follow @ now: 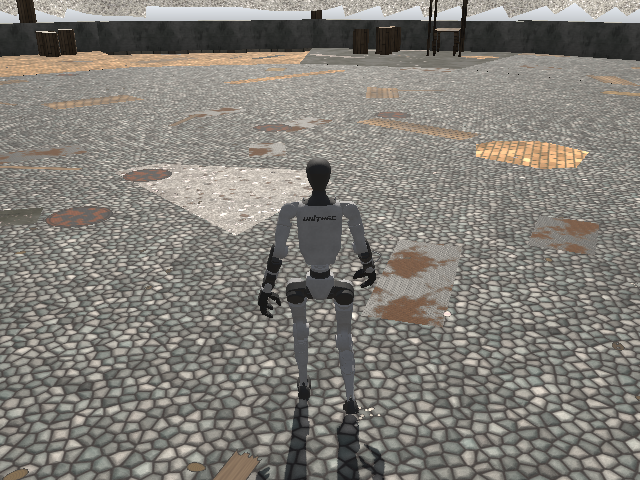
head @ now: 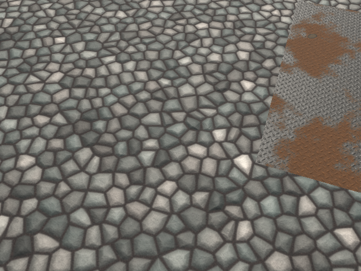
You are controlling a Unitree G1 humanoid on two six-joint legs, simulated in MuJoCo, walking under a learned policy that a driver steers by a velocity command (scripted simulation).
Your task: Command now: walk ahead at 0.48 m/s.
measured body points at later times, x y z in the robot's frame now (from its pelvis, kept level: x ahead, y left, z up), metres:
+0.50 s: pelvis +0.28 -0.04 +0.00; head +0.32 -0.05 +0.45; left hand +0.49 +0.20 -0.08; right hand +0.26 -0.32 -0.14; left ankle +0.10 +0.08 -0.70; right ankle +0.40 -0.15 -0.72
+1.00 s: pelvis +0.54 +0.03 -0.01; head +0.57 +0.05 +0.44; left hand +0.45 +0.31 -0.15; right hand +0.82 -0.13 -0.09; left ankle +0.62 +0.15 -0.73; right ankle +0.41 -0.15 -0.71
